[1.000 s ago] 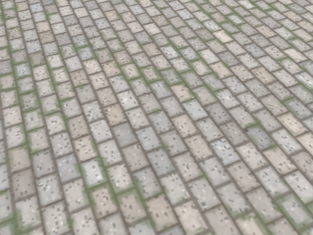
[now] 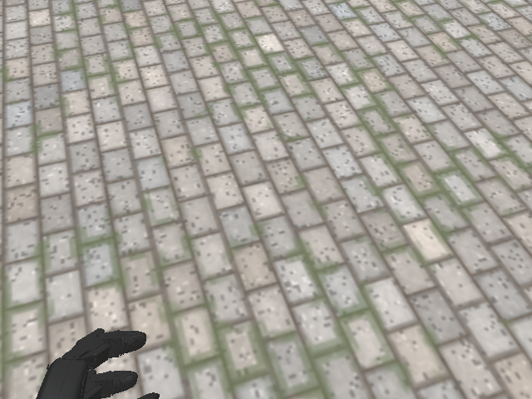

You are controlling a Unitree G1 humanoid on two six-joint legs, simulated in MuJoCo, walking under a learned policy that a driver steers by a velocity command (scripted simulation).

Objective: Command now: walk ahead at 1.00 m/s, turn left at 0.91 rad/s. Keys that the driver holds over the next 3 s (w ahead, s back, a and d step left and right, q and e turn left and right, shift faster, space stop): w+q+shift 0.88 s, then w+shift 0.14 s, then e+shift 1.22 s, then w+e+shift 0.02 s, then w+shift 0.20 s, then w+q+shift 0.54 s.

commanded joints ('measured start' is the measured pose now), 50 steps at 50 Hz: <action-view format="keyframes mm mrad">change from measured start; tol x32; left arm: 1 -115 52 22 -93 -12 -5 0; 9 453 308 130 9 -26 -6 11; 50 -105 131 69 -66 -56 -3 -18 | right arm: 1 -76 -186 -57 -72 15 -11 -24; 27 -517 -100 -8 -276 9 15 73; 32 135 -298 -122 -105 28 51 43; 50 -34 -152 -64 -44 11 -2 -35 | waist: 1 0 57 48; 8 272 128 -324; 10 158 -484 -472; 13 201 -11 -85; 31 -157 -151 -141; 33 -79 354 -175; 37 61 -116 -60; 50 -12 114 42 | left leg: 1 -415 140 -202 -201 32 86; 7 -62 176 -276 219 340 -19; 8 -192 164 -217 518 335 -54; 9 -536 37 -100 893 -314 -95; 11 -788 196 5 1111 -164 -100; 30 -248 111 384 411 168 12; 33 559 283 -117 265 289 208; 34 655 466 -676 -8 -327 378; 43 -400 183 -185 -201 5 172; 50 -98 267 -212 -51 -11 68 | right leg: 1 364 113 -149 -251 261 45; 7 595 97 -87 -394 107 -1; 9 1266 -283 529 -420 -437 -208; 11 1112 -305 676 -581 -766 -207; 26 648 -107 -376 -738 389 -69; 31 630 -162 -395 -75 1386 -59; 33 6 151 -317 774 -415 -15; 34 -193 151 -44 850 -407 -47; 50 285 30 -109 -351 260 32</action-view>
